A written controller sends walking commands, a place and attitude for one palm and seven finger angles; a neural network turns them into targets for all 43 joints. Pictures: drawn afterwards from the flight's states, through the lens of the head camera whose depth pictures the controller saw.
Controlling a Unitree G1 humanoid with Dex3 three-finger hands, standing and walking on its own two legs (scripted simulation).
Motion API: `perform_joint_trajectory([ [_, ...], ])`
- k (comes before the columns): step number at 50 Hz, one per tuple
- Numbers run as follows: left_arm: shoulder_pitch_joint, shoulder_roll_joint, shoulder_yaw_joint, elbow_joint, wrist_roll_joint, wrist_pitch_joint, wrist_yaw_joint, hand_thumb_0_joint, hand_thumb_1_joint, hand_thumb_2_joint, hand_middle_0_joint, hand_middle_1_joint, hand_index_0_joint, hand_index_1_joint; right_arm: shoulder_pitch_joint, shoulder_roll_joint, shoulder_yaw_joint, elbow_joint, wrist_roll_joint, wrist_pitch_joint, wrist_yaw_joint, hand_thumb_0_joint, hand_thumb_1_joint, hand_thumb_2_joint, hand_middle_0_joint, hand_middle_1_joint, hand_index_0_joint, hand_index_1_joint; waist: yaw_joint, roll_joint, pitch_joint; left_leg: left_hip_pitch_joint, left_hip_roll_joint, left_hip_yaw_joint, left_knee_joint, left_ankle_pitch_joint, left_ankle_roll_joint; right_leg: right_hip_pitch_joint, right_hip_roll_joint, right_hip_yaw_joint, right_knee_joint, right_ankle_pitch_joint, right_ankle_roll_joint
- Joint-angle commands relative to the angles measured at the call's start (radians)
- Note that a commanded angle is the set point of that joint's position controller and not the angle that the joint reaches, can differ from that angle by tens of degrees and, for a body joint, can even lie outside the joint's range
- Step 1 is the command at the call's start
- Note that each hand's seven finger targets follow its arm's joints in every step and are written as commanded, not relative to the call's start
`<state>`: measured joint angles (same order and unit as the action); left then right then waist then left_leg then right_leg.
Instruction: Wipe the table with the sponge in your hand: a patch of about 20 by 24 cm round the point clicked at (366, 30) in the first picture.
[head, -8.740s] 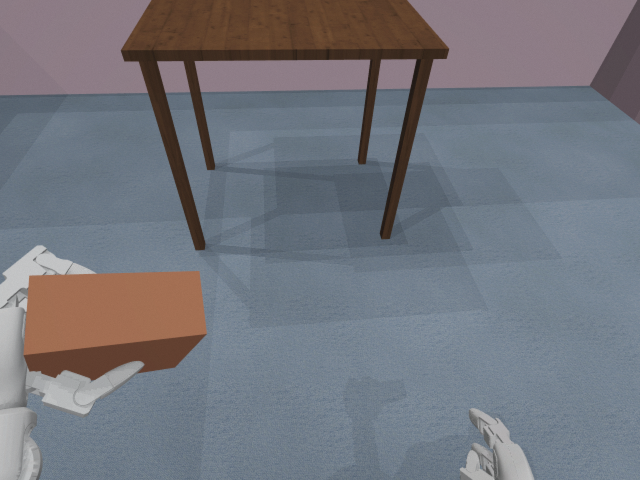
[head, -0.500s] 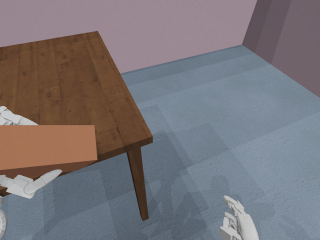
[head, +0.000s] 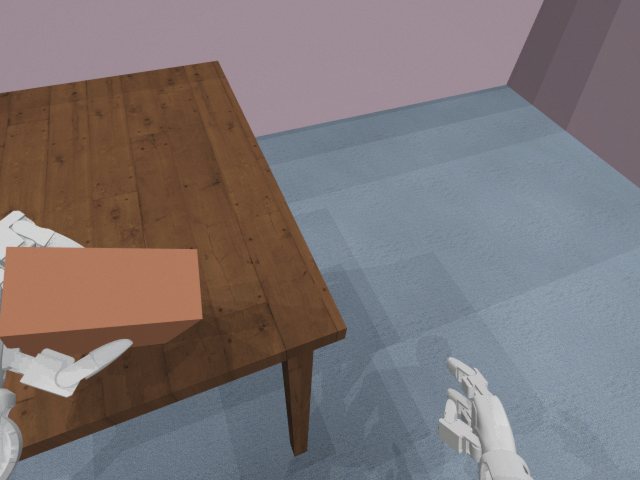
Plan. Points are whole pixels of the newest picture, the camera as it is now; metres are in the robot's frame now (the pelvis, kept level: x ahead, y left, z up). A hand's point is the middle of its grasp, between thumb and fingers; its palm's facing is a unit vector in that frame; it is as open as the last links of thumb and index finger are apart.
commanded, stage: come to a stop and stand still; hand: left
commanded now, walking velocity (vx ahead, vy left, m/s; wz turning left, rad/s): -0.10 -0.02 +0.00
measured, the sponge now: (132, 304) +0.24 +0.20 +0.15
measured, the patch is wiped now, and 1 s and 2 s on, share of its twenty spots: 0.00 0.00 0.00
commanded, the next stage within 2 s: look again from close up in 1.26 s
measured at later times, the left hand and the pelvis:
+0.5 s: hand (27, 326) +0.21 +0.27 +0.16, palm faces +0.36 -0.85 -0.38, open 10.4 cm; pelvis -0.02 +0.02 +0.00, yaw -1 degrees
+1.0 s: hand out of the picture +0.22 +0.31 +0.16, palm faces +0.43 -0.84 -0.34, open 10.4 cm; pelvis +0.00 +0.05 +0.00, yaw +1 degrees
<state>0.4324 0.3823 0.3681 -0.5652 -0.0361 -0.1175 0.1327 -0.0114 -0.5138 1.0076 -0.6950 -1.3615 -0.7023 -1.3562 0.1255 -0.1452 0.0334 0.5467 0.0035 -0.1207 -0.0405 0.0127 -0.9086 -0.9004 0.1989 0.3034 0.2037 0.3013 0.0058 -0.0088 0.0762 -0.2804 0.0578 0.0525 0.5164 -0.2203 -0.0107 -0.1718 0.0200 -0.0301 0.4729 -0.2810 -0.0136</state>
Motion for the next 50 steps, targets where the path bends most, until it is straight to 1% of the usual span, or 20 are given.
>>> perform_joint_trajectory([
  [1, 0.060, 0.130, 0.125, -0.206, -0.028, -0.046, 0.021, 0.000, 0.100, 1.300, -1.200, -1.600, -1.200, -1.600, -0.023, -0.152, -0.061, -0.134, 0.000, -0.025, -0.020, 0.000, -0.900, -0.900, 0.200, 0.300, 0.200, 0.300, 0.000, 0.047, -0.282, 0.132, 0.046, -0.026, -0.040, 0.355, -0.003, 0.069, -0.048, 0.065, -0.118, 0.462, 0.005],
  [3, 0.039, 0.126, 0.111, -0.176, -0.029, -0.029, 0.027, 0.000, 0.100, 1.300, -1.200, -1.600, -1.200, -1.600, -0.022, -0.150, -0.055, -0.122, -0.005, -0.015, -0.036, 0.000, -0.900, -0.900, 0.200, 0.300, 0.200, 0.300, -0.004, 0.075, -0.283, 0.153, 0.038, -0.020, -0.063, 0.345, -0.003, 0.060, -0.050, 0.054, -0.133, 0.468, 0.015],
  [7, -0.058, 0.122, 0.076, -0.148, -0.025, -0.007, 0.032, 0.000, 0.100, 1.300, -1.200, -1.600, -1.200, -1.600, -0.032, -0.149, -0.047, -0.120, -0.005, 0.001, -0.053, 0.000, -0.900, -0.900, 0.200, 0.300, 0.200, 0.300, -0.005, 0.050, -0.251, 0.171, 0.013, -0.012, -0.094, 0.274, 0.002, 0.044, -0.042, 0.044, -0.188, 0.415, 0.026],
  [8, -0.102, 0.130, 0.067, -0.171, -0.021, -0.003, 0.034, 0.000, 0.100, 1.300, -1.200, -1.600, -1.200, -1.600, -0.042, -0.151, -0.046, -0.120, -0.005, 0.003, -0.058, 0.000, -0.900, -0.900, 0.200, 0.300, 0.200, 0.300, -0.007, 0.066, -0.246, 0.172, 0.007, -0.014, -0.102, 0.259, 0.003, 0.041, -0.045, 0.041, -0.195, 0.392, 0.025],
  [10, -0.095, 0.117, 0.052, -0.138, -0.020, 0.004, 0.036, 0.000, 0.100, 1.300, -1.200, -1.600, -1.200, -1.600, -0.040, -0.149, -0.045, -0.121, -0.005, 0.007, -0.060, 0.000, -0.900, -0.900, 0.200, 0.300, 0.200, 0.300, -0.004, 0.041, -0.217, 0.175, -0.001, -0.012, -0.114, 0.220, 0.006, 0.024, -0.043, 0.040, -0.222, 0.351, 0.025],
  [13, -0.131, 0.126, 0.045, -0.152, -0.015, 0.008, 0.044, 0.000, 0.100, 1.300, -1.200, -1.600, -1.200, -1.600, -0.047, -0.157, -0.049, -0.120, -0.002, 0.017, -0.062, 0.000, -0.900, -0.900, 0.200, 0.300, 0.200, 0.300, -0.006, 0.063, -0.193, 0.154, -0.016, -0.021, -0.139, 0.160, 0.004, 0.026, -0.044, 0.037, -0.245, 0.271, 0.021],
  [14, -1.143, 0.947, 0.618, -0.331, 0.145, -0.124, 0.021, 0.000, 0.100, 1.300, -1.200, -1.600, -1.200, -1.600, 0.076, -0.214, -0.082, -0.129, -0.032, -0.032, -0.048, 0.000, -0.900, -0.900, 0.200, 0.300, 0.200, 0.300, 0.019, -0.155, 0.113, -0.050, 0.044, -0.026, 0.018, 0.186, 0.036, -0.249, -0.142, 0.114, -0.329, 0.355, 0.091],
  [15, -0.565, 0.315, 0.212, 0.246, 0.064, -0.091, -0.026, 0.000, 0.100, 1.300, -1.200, -1.600, -1.200, -1.600, 0.015, -0.089, -0.039, -0.033, -0.005, -0.024, -0.034, 0.000, -0.900, -0.900, 0.200, 0.300, 0.200, 0.300, 0.009, -0.136, -0.141, 0.106, -0.045, -0.041, -0.049, 0.260, 0.051, -0.124, -0.155, 0.098, -0.188, 0.368, -0.024],
  [16, -0.250, 0.186, 0.139, 0.321, 0.017, -0.096, -0.041, 0.000, 0.100, 1.300, -1.200, -1.600, -1.200, -1.600, 0.018, -0.187, -0.100, -0.105, 0.003, -0.043, -0.023, 0.000, -0.900, -0.900, 0.200, 0.300, 0.200, 0.300, 0.067, 0.031, -0.151, 0.180, -0.013, -0.002, -0.034, 0.280, 0.023, -0.103, -0.114, 0.166, -0.185, 0.460, 0.013],
  [17, -0.173, 0.132, 0.056, 0.126, -0.007, -0.120, -0.051, 0.000, 0.100, 1.300, -1.200, -1.600, -1.200, -1.600, 0.029, -0.194, -0.101, -0.127, 0.011, -0.041, -0.006, 0.000, -0.900, -0.900, 0.200, 0.300, 0.200, 0.300, 0.053, 0.112, -0.213, 0.149, -0.001, -0.021, -0.065, 0.269, 0.036, 0.006, -0.114, 0.133, -0.118, 0.418, 0.026],
  [18, -0.082, 0.048, -0.013, 0.089, -0.027, -0.129, -0.050, 0.000, 0.100, 1.300, -1.200, -1.600, -1.200, -1.600, 0.010, -0.174, -0.096, -0.121, 0.026, -0.047, 0.011, 0.000, -0.900, -0.900, 0.200, 0.300, 0.200, 0.300, 0.043, 0.154, -0.279, 0.148, 0.010, -0.030, -0.077, 0.294, 0.038, 0.072, -0.104, 0.095, -0.068, 0.338, 0.017],
  [19, -0.062, 0.115, 0.023, -0.029, -0.019, -0.134, -0.041, 0.000, 0.100, 1.300, -1.200, -1.600, -1.200, -1.600, -0.001, -0.198, -0.102, -0.147, 0.017, -0.052, 0.025, 0.000, -0.900, -0.900, 0.200, 0.300, 0.200, 0.300, 0.055, 0.124, -0.261, 0.150, 0.018, -0.032, -0.079, 0.252, 0.036, 0.022, -0.087, 0.118, -0.088, 0.276, 0.024],
  [22, -0.010, 0.170, 0.069, -0.132, -0.017, -0.150, -0.026, 0.000, 0.100, 1.300, -1.200, -1.600, -1.200, -1.600, -0.016, -0.185, -0.091, -0.155, 0.010, -0.066, 0.026, 0.000, -0.900, -0.900, 0.200, 0.300, 0.200, 0.300, 0.041, -0.016, -0.215, 0.074, 0.007, -0.058, -0.103, 0.023, 0.031, -0.005, -0.081, 0.105, -0.139, 0.060, 0.007],
  [25, -0.045, 0.217, 0.138, -0.144, -0.016, -0.166, -0.005, 0.000, 0.100, 1.300, -1.200, -1.600, -1.200, -1.600, -0.021, -0.191, -0.086, -0.152, 0.005, -0.069, 0.002, 0.000, -0.900, -0.900, 0.200, 0.300, 0.200, 0.300, 0.023, 0.006, -0.152, 0.040, 0.017, -0.099, -0.166, -0.147, 0.038, -0.067, -0.064, 0.088, -0.158, -0.111, -0.001],
  [28, -0.085, 0.204, 0.151, -0.069, -0.006, -0.180, 0.001, 0.000, 0.100, 1.300, -1.200, -1.600, -1.200, -1.600, -0.011, -0.191, -0.082, -0.131, 0.005, -0.073, -0.015, 0.000, -0.900, -0.900, 0.200, 0.300, 0.200, 0.300, 0.015, 0.098, -0.096, -0.028, 0.054, -0.142, -0.245, -0.260, 0.052, -0.039, -0.041, 0.055, -0.102, -0.088, 0.003],
  [31, -0.131, 0.168, 0.123, -0.029, 0.004, -0.189, -0.005, 0.000, 0.100, 1.300, -1.200, -1.600, -1.200, -1.600, 0.009, -0.189, -0.080, -0.119, 0.008, -0.084, -0.010, 0.000, -0.900, -0.900, 0.200, 0.300, 0.200, 0.300, 0.017, 0.150, -0.102, -0.087, 0.074, -0.158, -0.284, -0.324, 0.066, 0.035, -0.027, 0.043, -0.039, -0.038, 0.003],
  [33, -0.139, 0.151, 0.103, -0.052, 0.008, -0.192, -0.007, 0.000, 0.100, 1.300, -1.200, -1.600, -1.200, -1.600, 0.005, -0.180, -0.076, -0.111, 0.010, -0.093, -0.004, 0.000, -0.900, -0.900, 0.200, 0.300, 0.200, 0.300, 0.016, 0.152, -0.123, -0.065, 0.073, -0.157, -0.274, -0.314, 0.066, 0.042, -0.028, 0.045, -0.042, -0.017, 0.003],
  [39, -0.153, 0.111, 0.050, -0.098, 0.023, -0.179, -0.011, 0.000, 0.100, 1.300, -1.200, -1.600, -1.200, -1.600, 0.005, -0.183, -0.069, -0.095, -0.001, -0.108, 0.013, 0.000, -0.900, -0.900, 0.200, 0.300, 0.200, 0.300, 0.012, 0.084, -0.129, -0.002, 0.050, -0.147, -0.246, -0.233, 0.046, 0.016, -0.021, 0.048, -0.103, 0.021, 0.006],
  [43, -0.160, 0.125, 0.072, -0.104, 0.025, -0.170, -0.007, 0.000, 0.100, 1.300, -1.200, -1.600, -1.200, -1.600, 0.002, -0.176, -0.066, -0.087, -0.004, -0.102, 0.013, 0.000, -0.900, -0.900, 0.200, 0.300, 0.200, 0.300, 0.012, 0.095, -0.169, 0.058, 0.037, -0.129, -0.218, -0.106, 0.037, 0.027, -0.024, 0.046, -0.109, 0.082, 0.005],
  [50, -0.114, 0.121, 0.074, -0.100, 0.008, -0.142, -0.011, 0.000, 0.100, 1.300, -1.200, -1.600, -1.200, -1.600, -0.004, -0.171, -0.069, -0.103, 0.000, -0.068, 0.010, 0.000, -0.900, -0.900, 0.200, 0.300, 0.200, 0.300, 0.015, 0.063, -0.204, 0.144, 0.018, -0.084, -0.143, 0.186, 0.031, 0.039, -0.035, 0.042, -0.119, 0.235, 0.009],
])
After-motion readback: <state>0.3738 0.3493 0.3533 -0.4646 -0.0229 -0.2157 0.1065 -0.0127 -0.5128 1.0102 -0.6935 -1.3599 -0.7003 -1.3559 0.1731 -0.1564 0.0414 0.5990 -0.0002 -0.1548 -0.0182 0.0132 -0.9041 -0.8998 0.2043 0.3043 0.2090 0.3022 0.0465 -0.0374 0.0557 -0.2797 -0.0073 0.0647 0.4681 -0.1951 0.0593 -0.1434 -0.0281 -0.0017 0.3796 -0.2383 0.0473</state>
